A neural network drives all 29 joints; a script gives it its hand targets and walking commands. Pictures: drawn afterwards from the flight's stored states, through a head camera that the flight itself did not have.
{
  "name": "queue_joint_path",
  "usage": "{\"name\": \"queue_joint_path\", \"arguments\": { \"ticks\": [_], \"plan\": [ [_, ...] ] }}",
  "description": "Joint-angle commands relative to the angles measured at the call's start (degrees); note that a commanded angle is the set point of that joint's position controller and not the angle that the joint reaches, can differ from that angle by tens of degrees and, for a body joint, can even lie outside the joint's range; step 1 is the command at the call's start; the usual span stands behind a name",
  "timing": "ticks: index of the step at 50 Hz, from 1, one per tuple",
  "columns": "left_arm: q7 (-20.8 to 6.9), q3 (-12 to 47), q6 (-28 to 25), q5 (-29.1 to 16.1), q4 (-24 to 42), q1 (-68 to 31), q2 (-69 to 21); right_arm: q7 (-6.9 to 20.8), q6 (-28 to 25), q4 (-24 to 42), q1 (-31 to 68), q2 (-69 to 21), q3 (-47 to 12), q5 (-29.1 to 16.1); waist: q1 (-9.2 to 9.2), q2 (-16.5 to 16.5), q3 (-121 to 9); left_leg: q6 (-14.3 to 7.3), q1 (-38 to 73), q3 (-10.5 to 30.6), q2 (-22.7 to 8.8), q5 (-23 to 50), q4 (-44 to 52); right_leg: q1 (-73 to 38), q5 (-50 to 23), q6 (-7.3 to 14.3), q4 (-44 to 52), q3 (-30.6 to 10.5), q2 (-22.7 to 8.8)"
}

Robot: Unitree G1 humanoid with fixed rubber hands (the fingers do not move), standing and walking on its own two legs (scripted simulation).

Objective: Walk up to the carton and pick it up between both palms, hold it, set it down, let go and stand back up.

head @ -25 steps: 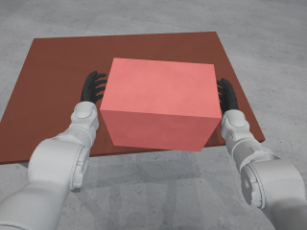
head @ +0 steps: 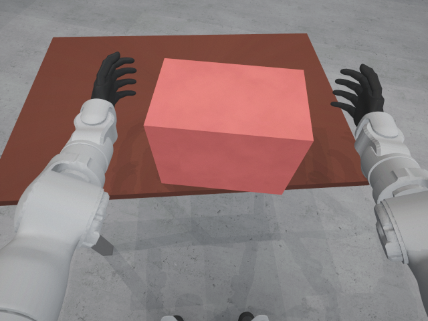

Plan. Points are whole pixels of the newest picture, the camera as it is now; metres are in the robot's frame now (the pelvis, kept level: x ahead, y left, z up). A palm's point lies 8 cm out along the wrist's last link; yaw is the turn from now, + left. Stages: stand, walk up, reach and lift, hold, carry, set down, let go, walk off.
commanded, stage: set down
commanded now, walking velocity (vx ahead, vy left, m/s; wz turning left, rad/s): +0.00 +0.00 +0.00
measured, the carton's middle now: (227, 131) +0.49 -0.01 +0.03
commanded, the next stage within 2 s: none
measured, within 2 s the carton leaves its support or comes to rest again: neither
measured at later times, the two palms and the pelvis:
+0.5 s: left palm (80, 71) +0.48 +0.23 +0.18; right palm (383, 74) +0.47 -0.24 +0.19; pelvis +0.01 +0.00 +0.02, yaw +1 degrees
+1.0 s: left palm (89, 126) +0.42 +0.22 +0.12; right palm (366, 146) +0.39 -0.24 +0.11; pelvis +0.02 +0.00 +0.04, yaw +1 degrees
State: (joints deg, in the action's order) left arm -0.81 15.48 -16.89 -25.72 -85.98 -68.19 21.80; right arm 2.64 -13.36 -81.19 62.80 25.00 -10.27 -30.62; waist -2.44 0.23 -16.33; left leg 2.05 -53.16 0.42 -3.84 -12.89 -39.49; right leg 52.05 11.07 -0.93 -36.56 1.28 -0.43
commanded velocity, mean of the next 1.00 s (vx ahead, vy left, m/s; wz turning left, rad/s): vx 0.00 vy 0.00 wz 0.00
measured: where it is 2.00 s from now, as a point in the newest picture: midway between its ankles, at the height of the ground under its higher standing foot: outside the picture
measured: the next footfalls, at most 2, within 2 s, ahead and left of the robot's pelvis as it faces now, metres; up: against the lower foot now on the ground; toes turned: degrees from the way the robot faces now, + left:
none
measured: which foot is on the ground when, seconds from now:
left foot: down 0.00-1.00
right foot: down 0.00-1.00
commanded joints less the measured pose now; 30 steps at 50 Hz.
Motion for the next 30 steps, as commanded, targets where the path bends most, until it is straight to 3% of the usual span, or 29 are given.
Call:
{"name": "queue_joint_path", "arguments": {
  "ticks": [1, 2, 3, 4, 5, 6, 7, 8, 9, 10, 11, 12, 13, 14, 15, 16, 17, 18, 19, 20, 22, 23, 24, 26, 27, 28, 29, 30],
  "plan": [
    [-0.06, -0.94, 1.62, -1.44, 1.81, -25.49, 12.47, -0.9, 2.16, 10.09, 23.55, 9.23, 0.87, 1.17, 0.72, -2.31, -37.1, -1.43, 20.17, -2.87, 4.82, 6.21, 2.4, -21.51, -8.25, -1.7, 2.37, 1.73, 2.3],
    [-0.16, 0.78, 2.11, -2.61, 3.89, -25.2, 12.38, -1.29, 2.71, 11.75, 25.66, 9.31, 2.15, 0.22, -0.29, -1.27, -37.71, -1.58, 19.5, -2.99, 5.02, 5.9, 2.31, -21.75, -8.0, -1.47, 2.45, 1.02, 2.32],
    [-0.06, 1.13, 3.04, -3.26, 8.88, -26.21, 11.78, -1.55, 3.28, 17.13, 27.09, 9.72, 1.76, -0.08, -0.28, -3.29, -40.42, -1.77, 20.86, -3.18, 4.8, 8.57, 2.43, -24.98, -11.37, -1.43, 1.85, 0.97, 2.71],
    [-0.02, 0.71, 3.39, -3.27, 5.69, -26.81, 12.09, -1.74, 4.41, 12.31, 26.13, 10.16, 2.12, 0.58, -0.94, -3.02, -37.5, -1.41, 20.54, -2.66, 4.66, 7.46, 3.21, -24.79, -11.95, -1.42, 2.26, 0.95, 2.59],
    [-0.4, 0.57, 3.65, -3.43, 2.82, -27.18, 13.11, -1.96, 5.23, 9.51, 25.52, 8.56, 2.44, 1.2, -0.17, -3.38, -33.22, -1.89, 18.21, -2.93, 4.65, 4.16, 3.45, -22.64, -6.69, -1.25, 2.55, 1.25, 2.53],
    [-0.35, 0.96, 4.42, -2.45, 3.2, -27.6, 11.57, -1.75, 6.26, 8.08, 26.64, 7.91, 2.16, 1.77, -0.21, -0.81, -31.0, -1.95, 21.92, -2.5, 4.47, 4.81, 4.79, -20.62, -5.61, -0.95, 3.26, 1.46, 2.33],
    [-0.53, 0.97, 5.45, -2.86, 4.25, -28.07, 11.47, -1.84, 7.02, 8.13, 26.85, 8.53, 2.63, 1.28, -0.79, -1.24, -30.43, -1.9, 23.37, -2.19, 4.17, 3.5, 4.94, -20.21, -4.06, -0.49, 4.74, 1.72, 2.34],
    [-0.86, 2.44, 5.78, -3.81, 1.37, -28.44, 10.21, -2.05, 8.1, 6.47, 28.28, 9.08, 3.64, 2.73, -0.88, -1.9, -26.9, -1.81, 22.85, -2.2, 3.8, 2.06, 5.42, -18.33, -0.83, -0.49, 5.2, 2.37, 2.52],
    [-0.28, 2.03, 6.03, -3.83, 8.99, -29.39, 11.79, -1.99, 8.09, 10.26, 28.3, 9.27, 3.22, 1.33, -0.6, 0.19, -31.44, -1.57, 25.8, -2.26, 4.13, 4.49, 5.09, -19.81, -3.99, -0.24, 4.86, 1.88, 2.77],
    [-0.59, 3.12, 7.3, -4.69, 7.35, -28.29, 9.69, -2.41, 8.0, 12.11, 27.63, 9.73, 3.85, 1.7, -2.1, -0.38, -32.02, -0.64, 27.11, -2.48, 3.97, 6.76, 5.2, -21.13, -8.0, 0.08, 5.52, 2.12, 2.95],
    [-0.79, 3.78, 7.73, -4.75, 3.93, -27.91, 9.09, -2.37, 8.89, 6.91, 28.07, 9.14, 3.3, 1.74, -1.66, 1.06, -30.09, -0.43, 26.7, -2.1, 3.85, 7.94, 4.68, -20.43, -8.61, 0.06, 5.65, 1.77, 2.86],
    [-1.17, 2.89, 8.29, -4.51, 4.15, -28.1, 9.57, -2.51, 8.95, 7.27, 26.72, 8.87, 3.01, 1.6, -1.6, 1.23, -28.74, -0.17, 27.73, -2.12, 3.93, 8.87, 4.89, -21.26, -10.08, 0.12, 6.09, 2.17, 2.52],
    [-1.87, 3.75, 9.1, -3.62, -2.92, -27.83, 9.26, -2.82, 10.15, 2.58, 26.81, 7.74, 3.21, 3.05, -2.46, 2.01, -21.35, -0.79, 25.04, -1.97, 3.89, 3.49, 5.95, -17.16, -3.48, 0.1, 7.44, 2.1, 2.41],
    [-1.75, 3.61, 9.58, -4.21, 2.13, -27.67, 9.77, -2.64, 10.52, 7.11, 28.84, 9.24, 4.3, 3.31, -1.32, 1.22, -24.67, -0.78, 28.13, -2.08, 4.03, 4.31, 7.3, -18.45, -3.35, -0.23, 8.36, 2.14, 2.41],
    [-1.36, 4.42, 10.32, -3.66, 6.62, -28.02, 8.81, -2.29, 9.99, 9.77, 29.03, 11.06, 3.83, 1.71, -1.46, 2.8, -28.19, -0.16, 32.12, -2.1, 3.55, 7.98, 7.65, -19.52, -7.05, 0.18, 8.87, 2.51, 2.7],
    [-1.2, 2.84, 9.94, -3.66, 6.95, -26.34, 9.94, -2.23, 9.66, 9.69, 27.34, 9.92, 2.74, 1.67, -0.04, 0.72, -29.14, 0.29, 30.25, -2.48, 3.83, 10.59, 6.79, -23.38, -10.95, 0.11, 8.02, 1.75, 2.74],
    [-1.26, 1.81, 9.82, -2.05, 6.15, -26.43, 11.29, -2.72, 9.55, 8.05, 25.6, 9.54, 3.19, 1.64, -0.33, 3.05, -28.44, 0.38, 29.72, -2.38, 4.22, 11.63, 6.85, -25.37, -12.7, 0.3, 7.77, 1.09, 2.39],
    [-1.35, 1.51, 10.16, -1.2, 3.57, -26.84, 9.66, -3.11, 9.53, 4.85, 25.48, 8.87, 3.99, 2.92, -1.48, 2.32, -26.16, 0.54, 28.71, -2.29, 4.39, 11.92, 6.25, -24.25, -12.83, 0.18, 7.96, 1.49, 2.54],
    [-1.54, 0.38, 10.27, -0.84, 8.3, -26.58, 11.01, -3.38, 9.4, 9.18, 24.59, 9.76, 4.0, 2.38, -0.17, 2.83, -29.12, 0.53, 31.49, -2.08, 4.32, 13.56, 7.98, -27.19, -15.08, 0.15, 8.85, 1.58, 2.45],
    [-1.55, 0.41, 11.16, -0.25, 5.91, -26.12, 10.09, -2.99, 9.98, 7.4, 25.02, 9.95, 3.99, 2.59, -0.4, 2.98, -27.44, 1.4, 32.79, -2.07, 4.05, 14.16, 8.09, -26.1, -14.73, -0.1, 10.15, 2.11, 2.9],
    [-1.25, -2.34, 11.18, 0.7, 14.51, -24.95, 12.74, -3.52, 9.65, 12.74, 23.09, 9.47, 4.0, 2.23, 0.35, 2.87, -31.55, 0.76, 35.31, -2.04, 4.39, 16.84, 8.49, -30.25, -19.09, -0.19, 9.58, 1.68, 2.37],
    [-1.63, -1.45, 11.32, 1.35, 11.38, -21.29, 10.18, -3.54, 9.62, 9.1, 20.26, 8.53, 3.38, 2.89, -0.05, 2.12, -28.91, 1.02, 35.4, -2.01, 4.15, 17.81, 9.02, -31.22, -19.91, -0.46, 10.1, 1.62, 2.79],
    [-1.56, -3.12, 11.4, 3.17, 16.64, -20.27, 10.26, -3.49, 9.23, 10.29, 17.97, 9.24, 4.37, 3.37, -0.42, 3.7, -30.95, 1.55, 38.83, -1.75, 4.11, 21.42, 8.98, -32.78, -23.5, -0.26, 10.36, 1.96, 2.9],
    [-2.19, -5.23, 12.74, 5.42, 14.52, -17.14, 10.38, -3.63, 10.16, 7.67, 15.48, 8.48, 2.73, 3.02, 0.09, 3.74, -24.08, 1.02, 37.79, -2.02, 4.25, 18.23, 10.26, -31.51, -18.29, -0.45, 11.36, 2.06, 2.6],
    [-2.31, -5.55, 12.98, 5.89, 17.16, -12.97, 10.12, -3.68, 9.57, 11.73, 10.41, 7.99, 2.31, 3.09, 0.24, 2.88, -25.67, 0.8, 41.0, -1.73, 4.05, 20.66, 10.91, -33.82, -20.72, -0.68, 11.78, 2.09, 2.97],
    [-2.42, -5.19, 13.09, 6.05, 16.61, -12.07, 8.6, -3.71, 9.34, 10.83, 11.66, 7.94, 2.75, 2.89, 0.44, 2.79, -23.31, 0.96, 42.28, -1.33, 3.83, 21.56, 11.12, -31.92, -19.43, -0.73, 12.97, 2.45, 3.15],
    [-2.14, -7.37, 12.35, 5.82, 19.98, -12.96, 10.02, -3.91, 8.9, 14.19, 13.34, 6.93, 2.82, 3.14, 1.03, 1.21, -24.09, 0.57, 41.58, -2.17, 4.42, 20.62, 11.17, -33.19, -18.41, -0.85, 12.87, 2.13, 3.16],
    [-1.99, -6.02, 12.33, 6.1, 19.19, -8.8, 8.38, -3.98, 8.5, 13.98, 9.25, 6.83, 2.79, 3.18, 0.76, 3.19, -21.64, 0.72, 42.19, -1.64, 3.94, 19.46, 11.59, -33.77, -15.98, -0.66, 13.02, 2.43, 3.16]
  ]
}}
